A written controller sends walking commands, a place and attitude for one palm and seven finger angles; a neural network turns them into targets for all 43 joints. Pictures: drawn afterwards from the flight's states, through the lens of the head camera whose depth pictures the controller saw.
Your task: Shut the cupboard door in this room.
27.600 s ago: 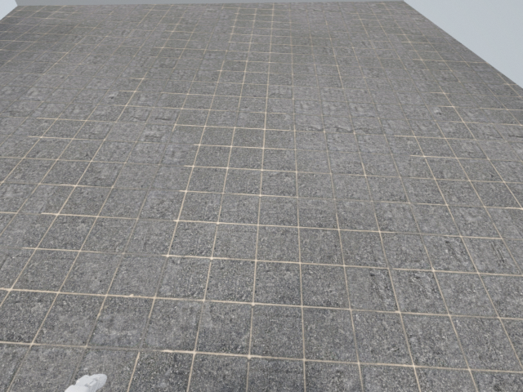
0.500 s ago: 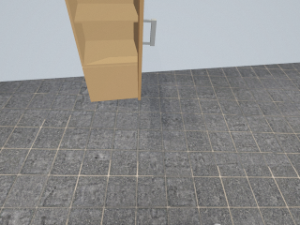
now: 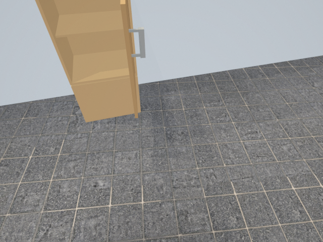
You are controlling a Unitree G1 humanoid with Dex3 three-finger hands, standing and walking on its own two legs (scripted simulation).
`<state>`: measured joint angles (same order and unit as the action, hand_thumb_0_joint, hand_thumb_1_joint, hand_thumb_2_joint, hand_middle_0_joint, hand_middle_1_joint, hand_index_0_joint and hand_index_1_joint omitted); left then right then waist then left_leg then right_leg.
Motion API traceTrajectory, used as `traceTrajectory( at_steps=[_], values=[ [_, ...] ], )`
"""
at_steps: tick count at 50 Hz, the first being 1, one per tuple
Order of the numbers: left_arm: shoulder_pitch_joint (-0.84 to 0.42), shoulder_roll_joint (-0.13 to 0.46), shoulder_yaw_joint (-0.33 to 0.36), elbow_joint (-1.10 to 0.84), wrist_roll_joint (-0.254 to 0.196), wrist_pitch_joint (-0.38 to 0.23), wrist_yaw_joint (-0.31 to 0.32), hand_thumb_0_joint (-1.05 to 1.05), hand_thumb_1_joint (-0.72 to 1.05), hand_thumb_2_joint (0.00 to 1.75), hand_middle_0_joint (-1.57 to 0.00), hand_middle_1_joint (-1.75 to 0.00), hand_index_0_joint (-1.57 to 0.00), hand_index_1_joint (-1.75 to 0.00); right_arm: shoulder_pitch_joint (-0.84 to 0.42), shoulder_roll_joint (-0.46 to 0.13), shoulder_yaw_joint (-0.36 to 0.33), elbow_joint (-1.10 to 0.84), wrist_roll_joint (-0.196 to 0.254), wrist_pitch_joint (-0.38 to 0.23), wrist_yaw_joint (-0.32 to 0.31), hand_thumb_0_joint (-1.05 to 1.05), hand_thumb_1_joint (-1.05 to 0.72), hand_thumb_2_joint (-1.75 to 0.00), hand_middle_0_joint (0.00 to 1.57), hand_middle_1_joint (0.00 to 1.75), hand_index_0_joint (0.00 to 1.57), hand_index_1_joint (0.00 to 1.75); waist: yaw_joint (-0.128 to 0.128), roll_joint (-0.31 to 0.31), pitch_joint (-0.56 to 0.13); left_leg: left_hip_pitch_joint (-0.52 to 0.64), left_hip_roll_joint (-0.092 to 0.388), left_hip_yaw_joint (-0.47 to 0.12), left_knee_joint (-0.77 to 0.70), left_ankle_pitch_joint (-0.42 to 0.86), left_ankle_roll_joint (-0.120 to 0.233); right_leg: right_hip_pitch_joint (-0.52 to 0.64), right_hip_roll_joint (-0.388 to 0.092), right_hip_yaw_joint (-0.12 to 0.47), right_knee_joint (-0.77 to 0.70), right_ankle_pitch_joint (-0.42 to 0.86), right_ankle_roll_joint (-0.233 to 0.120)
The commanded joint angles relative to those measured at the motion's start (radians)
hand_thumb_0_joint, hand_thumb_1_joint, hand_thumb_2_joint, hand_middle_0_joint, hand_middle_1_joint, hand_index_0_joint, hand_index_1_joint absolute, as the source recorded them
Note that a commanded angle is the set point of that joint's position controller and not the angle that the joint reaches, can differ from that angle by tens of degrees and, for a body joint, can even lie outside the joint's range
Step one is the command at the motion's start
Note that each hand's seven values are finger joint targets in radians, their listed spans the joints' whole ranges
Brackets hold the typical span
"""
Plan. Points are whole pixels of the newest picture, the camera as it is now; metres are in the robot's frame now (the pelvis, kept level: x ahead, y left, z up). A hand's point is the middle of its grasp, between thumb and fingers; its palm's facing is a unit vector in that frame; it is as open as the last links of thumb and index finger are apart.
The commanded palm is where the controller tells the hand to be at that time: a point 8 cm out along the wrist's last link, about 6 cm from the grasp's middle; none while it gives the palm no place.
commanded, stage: turn or walk to find it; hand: left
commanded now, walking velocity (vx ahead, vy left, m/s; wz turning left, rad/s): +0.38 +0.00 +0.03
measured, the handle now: (137, 43) +0.86 +0.14 +0.07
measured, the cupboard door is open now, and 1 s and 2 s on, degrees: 82 82 82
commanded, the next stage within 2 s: stand and wait in 0.22 s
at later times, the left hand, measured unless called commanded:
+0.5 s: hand out of the picture +0.06 +0.12 -0.17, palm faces +0.16 -0.98 -0.10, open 7.4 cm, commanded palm none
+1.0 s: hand (102, 215) +0.23 +0.19 -0.17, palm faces +0.07 -0.97 -0.22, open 7.4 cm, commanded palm none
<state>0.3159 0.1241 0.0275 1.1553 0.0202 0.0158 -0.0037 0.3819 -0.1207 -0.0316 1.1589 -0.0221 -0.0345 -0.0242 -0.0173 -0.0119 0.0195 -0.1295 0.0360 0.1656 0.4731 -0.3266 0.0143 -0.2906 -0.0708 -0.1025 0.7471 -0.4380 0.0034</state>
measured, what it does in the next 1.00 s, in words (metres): walks ahead: right foot, then left foot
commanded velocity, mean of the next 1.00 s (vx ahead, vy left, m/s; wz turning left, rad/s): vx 0.08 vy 0.00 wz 0.01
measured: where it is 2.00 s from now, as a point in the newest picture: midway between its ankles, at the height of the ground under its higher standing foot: outside the picture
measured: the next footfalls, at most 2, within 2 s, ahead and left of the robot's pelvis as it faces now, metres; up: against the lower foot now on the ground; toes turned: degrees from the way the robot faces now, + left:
right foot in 0.12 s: +0.10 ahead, -0.12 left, +0.00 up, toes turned -9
left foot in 0.54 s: +0.28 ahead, +0.12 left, +0.00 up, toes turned +10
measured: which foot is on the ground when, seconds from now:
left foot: down 0.00-0.14, up 0.16-0.52, down 0.54-1.00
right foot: up 0.00-0.10, down 0.12-0.56, up 0.58-0.88, down 0.90-1.00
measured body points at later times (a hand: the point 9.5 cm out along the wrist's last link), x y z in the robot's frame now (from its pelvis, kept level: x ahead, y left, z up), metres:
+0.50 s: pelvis +0.15 +0.00 +0.00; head +0.18 +0.01 +0.45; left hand +0.05 +0.17 -0.16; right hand +0.27 -0.23 -0.14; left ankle +0.24 +0.12 -0.71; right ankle +0.06 -0.12 -0.74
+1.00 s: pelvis +0.21 +0.01 +0.00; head +0.20 +0.00 +0.45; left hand +0.23 +0.24 -0.15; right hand +0.26 -0.22 -0.16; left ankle +0.24 +0.11 -0.74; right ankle +0.21 -0.12 -0.74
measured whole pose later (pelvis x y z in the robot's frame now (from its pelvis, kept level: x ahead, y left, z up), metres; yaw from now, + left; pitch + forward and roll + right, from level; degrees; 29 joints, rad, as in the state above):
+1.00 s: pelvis +0.21 +0.01 +0.00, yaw +2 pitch -2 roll +1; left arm 0.25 0.15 0.01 1.11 0.02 -0.01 0.03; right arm 0.21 -0.18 -0.04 1.11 -0.01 0.00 -0.02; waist 0.00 0.02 -0.01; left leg -0.23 0.01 0.15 0.45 -0.19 0.04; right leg -0.18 -0.08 -0.07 0.50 -0.28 0.03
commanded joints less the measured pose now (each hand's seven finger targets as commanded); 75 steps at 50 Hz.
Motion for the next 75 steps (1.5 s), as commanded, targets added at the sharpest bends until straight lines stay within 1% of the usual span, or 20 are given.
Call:
traceTrajectory(
  at_steps=[1, 4, 5, 6, 7, 8, 10, 12, 16, 23, 26, 28, 32, 36, 39, 44, 47, 49, 57, 75],
  values=[
    [-0.129, 0.047, 0.011, -0.129, -0.003, -0.053, -0.009, 0.00, 0.90, 0.90, -0.20, -0.30, -0.20, -0.30, 0.088, -0.152, -0.034, -0.007, -0.008, -0.014, -0.004, 0.00, -0.90, -0.90, 0.20, 0.30, 0.20, 0.30, -0.026, 0.143, 0.114, 0.082, 0.305, -0.330, -0.246, 0.036, 0.175, -0.241, -0.039, 0.002, -0.004, -0.046, -0.001],
    [0.033, 0.039, 0.015, -0.071, -0.004, -0.056, -0.011, 0.00, 0.90, 0.90, -0.20, -0.30, -0.20, -0.30, 0.003, -0.141, -0.030, -0.031, -0.002, -0.013, -0.004, 0.00, -0.90, -0.90, 0.20, 0.30, 0.20, 0.30, 0.061, 0.068, 0.051, -0.109, 0.201, -0.176, -0.110, -0.012, 0.086, 0.109, 0.008, -0.068, -0.227, 0.172, 0.006],
    [0.117, 0.075, 0.023, -0.042, -0.003, -0.060, -0.005, 0.00, 0.90, 0.90, -0.20, -0.30, -0.20, -0.30, -0.016, -0.120, -0.029, -0.044, 0.003, -0.014, 0.000, 0.00, -0.90, -0.90, 0.20, 0.30, 0.20, 0.30, 0.098, -0.029, 0.030, -0.226, 0.135, -0.119, 0.012, -0.058, 0.050, 0.256, -0.025, -0.006, -0.294, 0.154, -0.012],
    [0.225, 0.164, 0.043, -0.018, 0.003, -0.067, 0.004, 0.00, 0.90, 0.90, -0.20, -0.30, -0.20, -0.30, -0.039, -0.066, -0.018, -0.074, 0.014, -0.016, 0.007, 0.00, -0.90, -0.90, 0.20, 0.30, 0.20, 0.30, 0.146, -0.245, 0.028, -0.416, 0.028, -0.013, 0.254, -0.144, 0.011, 0.376, -0.206, 0.261, -0.427, -0.041, -0.075],
    [0.302, 0.232, 0.058, -0.003, -0.006, -0.067, 0.013, 0.00, 0.90, 0.90, -0.20, -0.30, -0.20, -0.30, -0.114, -0.072, -0.018, -0.119, 0.011, -0.009, 0.018, 0.00, -0.90, -0.90, 0.20, 0.30, 0.20, 0.30, 0.177, -0.342, 0.064, -0.534, 0.004, -0.030, 0.493, -0.285, 0.005, 0.349, -0.363, 0.534, -0.610, -0.196, -0.152],
    [0.271, 0.219, 0.055, -0.005, -0.010, -0.067, 0.022, 0.00, 0.90, 0.90, -0.20, -0.30, -0.20, -0.30, -0.143, -0.101, -0.033, -0.124, 0.004, -0.005, 0.022, 0.00, -0.90, -0.90, 0.20, 0.30, 0.20, 0.30, 0.151, -0.219, 0.110, -0.559, 0.041, -0.113, 0.621, -0.216, 0.013, 0.266, -0.377, 0.571, -0.651, -0.297, -0.180],
    [0.175, 0.159, 0.045, -0.036, -0.007, -0.072, 0.027, 0.00, 0.90, 0.90, -0.20, -0.30, -0.20, -0.30, -0.143, -0.079, -0.043, -0.115, 0.001, 0.002, 0.030, 0.00, -0.90, -0.90, 0.20, 0.30, 0.20, 0.30, 0.096, -0.140, 0.186, -0.580, 0.088, -0.148, 0.722, -0.071, 0.016, 0.150, -0.357, 0.475, -0.641, -0.259, -0.150],
    [0.131, 0.105, 0.026, -0.051, -0.002, -0.086, 0.029, 0.00, 0.90, 0.90, -0.20, -0.30, -0.20, -0.30, -0.109, -0.056, -0.040, -0.092, -0.004, 0.006, 0.035, 0.00, -0.90, -0.90, 0.20, 0.30, 0.20, 0.30, 0.057, -0.054, 0.167, -0.527, 0.107, -0.151, 0.688, 0.041, -0.003, 0.118, -0.288, 0.287, -0.606, 0.013, -0.117],
    [0.135, 0.097, 0.013, -0.041, 0.003, -0.106, 0.033, 0.00, 0.90, 0.90, -0.20, -0.30, -0.20, -0.30, -0.100, -0.031, -0.030, -0.093, 0.002, 0.017, 0.038, 0.00, -0.90, -0.90, 0.20, 0.30, 0.20, 0.30, 0.019, -0.076, 0.092, -0.462, 0.085, -0.101, 0.555, 0.087, -0.044, 0.162, -0.219, 0.064, -0.520, 0.586, -0.107],
    [0.146, 0.111, 0.009, -0.009, 0.001, -0.084, 0.042, 0.00, 0.90, 0.90, -0.20, -0.30, -0.20, -0.30, -0.244, -0.032, -0.001, -0.141, 0.008, 0.003, 0.030, 0.00, -0.90, -0.90, 0.20, 0.30, 0.20, 0.30, 0.046, -0.144, 0.069, -0.269, 0.020, -0.027, 0.186, 0.161, -0.037, 0.212, -0.176, -0.004, -0.402, 0.875, -0.090],
    [0.137, 0.092, 0.005, -0.011, -0.007, -0.070, 0.050, 0.00, 0.90, 0.90, -0.20, -0.30, -0.20, -0.30, -0.073, -0.113, -0.015, -0.089, -0.001, -0.015, 0.014, 0.00, -0.90, -0.90, 0.20, 0.30, 0.20, 0.30, -0.025, -0.015, -0.067, 0.060, 0.062, -0.078, 0.007, 0.546, -0.016, 0.150, -0.117, -0.031, -0.164, 0.693, -0.021],
    [0.213, 0.040, -0.009, -0.005, -0.026, -0.061, 0.053, 0.00, 0.90, 0.90, -0.20, -0.30, -0.20, -0.30, 0.029, -0.225, -0.036, -0.061, 0.006, -0.014, -0.001, 0.00, -0.90, -0.90, 0.20, 0.30, 0.20, 0.30, -0.038, 0.263, -0.226, 0.285, 0.369, -0.357, 0.006, 1.126, 0.167, -0.025, 0.008, -0.020, 0.137, -0.174, 0.035],
    [0.112, 0.039, -0.004, -0.006, -0.010, -0.033, 0.050, 0.00, 0.90, 0.90, -0.20, -0.30, -0.20, -0.30, -0.157, -0.154, -0.015, -0.093, 0.008, -0.001, -0.018, 0.00, -0.90, -0.90, 0.20, 0.30, 0.20, 0.30, 0.013, 0.205, -0.042, 0.011, 0.308, -0.299, -0.124, 0.733, 0.177, -0.053, -0.052, 0.078, 0.209, -0.147, 0.034],
    [0.097, 0.020, -0.005, -0.012, -0.006, -0.018, 0.038, 0.00, 0.90, 0.90, -0.20, -0.30, -0.20, -0.30, -0.184, -0.140, -0.019, -0.093, 0.007, 0.001, -0.010, 0.00, -0.90, -0.90, 0.20, 0.30, 0.20, 0.30, 0.032, 0.090, -0.034, -0.084, 0.246, -0.266, -0.214, 0.333, 0.151, 0.000, -0.043, 0.064, 0.104, -0.044, 0.034],
    [0.077, 0.026, -0.001, -0.034, 0.003, -0.006, 0.039, 0.00, 0.90, 0.90, -0.20, -0.30, -0.20, -0.30, -0.201, -0.133, -0.030, -0.110, 0.002, 0.009, -0.003, 0.00, -0.90, -0.90, 0.20, 0.30, 0.20, 0.30, 0.033, 0.108, 0.009, -0.174, 0.235, -0.257, -0.270, 0.060, 0.139, 0.030, -0.038, 0.048, 0.024, 0.007, 0.031],
    [0.087, 0.075, -0.003, -0.038, 0.007, -0.018, 0.039, 0.00, 0.90, 0.90, -0.20, -0.30, -0.20, -0.30, -0.213, -0.130, -0.031, -0.106, 0.011, 0.016, 0.003, 0.00, -0.90, -0.90, 0.20, 0.30, 0.20, 0.30, 0.058, 0.040, 0.019, -0.188, 0.154, -0.209, -0.193, -0.064, 0.062, 0.128, -0.028, 0.049, -0.316, 0.210, 0.028],
    [0.016, 0.131, -0.011, -0.067, 0.003, -0.029, 0.038, 0.00, 0.90, 0.90, -0.20, -0.30, -0.20, -0.30, -0.159, -0.091, -0.014, -0.094, 0.016, 0.023, 0.013, 0.00, -0.90, -0.90, 0.20, 0.30, 0.20, 0.30, 0.017, -0.005, 0.065, -0.106, 0.072, -0.164, -0.156, -0.014, 0.006, 0.009, -0.099, 0.139, -0.442, 0.121, -0.009],
    [-0.018, 0.133, -0.011, -0.069, -0.002, -0.038, 0.034, 0.00, 0.90, 0.90, -0.20, -0.30, -0.20, -0.30, -0.131, -0.096, -0.013, -0.079, 0.012, 0.028, 0.010, 0.00, -0.90, -0.90, 0.20, 0.30, 0.20, 0.30, 0.000, -0.151, 0.101, -0.036, 0.063, -0.138, -0.115, 0.071, -0.005, -0.074, -0.094, 0.153, -0.472, 0.090, -0.016],
    [0.047, 0.115, -0.016, -0.051, -0.015, -0.043, 0.045, 0.00, 0.90, 0.90, -0.20, -0.30, -0.20, -0.30, -0.063, -0.090, 0.011, -0.031, 0.016, 0.009, 0.002, 0.00, -0.90, -0.90, 0.20, 0.30, 0.20, 0.30, 0.019, 0.028, 0.037, -0.014, 0.091, -0.134, -0.152, 0.222, 0.001, 0.090, -0.069, 0.112, -0.436, 0.314, -0.010],
    [0.112, 0.052, -0.022, -0.019, -0.013, -0.043, 0.058, 0.00, 0.90, 0.90, -0.20, -0.30, -0.20, -0.30, -0.005, -0.048, 0.005, 0.005, 0.018, 0.014, -0.013, 0.00, -0.90, -0.90, 0.20, 0.30, 0.20, 0.30, 0.014, -0.007, 0.074, 0.007, 0.097, -0.120, -0.116, 0.238, 0.001, 0.079, -0.055, 0.104, -0.435, 0.352, -0.014]
  ],
)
